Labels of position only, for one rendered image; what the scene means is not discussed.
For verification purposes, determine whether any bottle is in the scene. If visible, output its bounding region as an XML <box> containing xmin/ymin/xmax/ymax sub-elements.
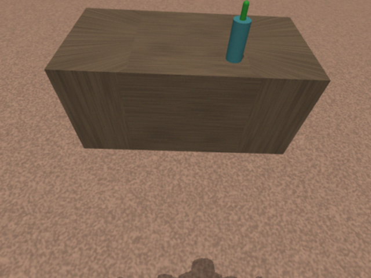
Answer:
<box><xmin>226</xmin><ymin>1</ymin><xmax>252</xmax><ymax>63</ymax></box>

